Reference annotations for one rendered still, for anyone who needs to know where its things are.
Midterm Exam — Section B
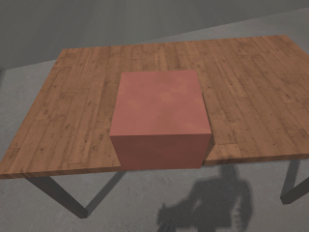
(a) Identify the carton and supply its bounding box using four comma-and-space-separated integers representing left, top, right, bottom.
109, 70, 211, 170

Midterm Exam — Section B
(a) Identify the table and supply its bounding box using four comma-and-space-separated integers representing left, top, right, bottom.
0, 35, 309, 218

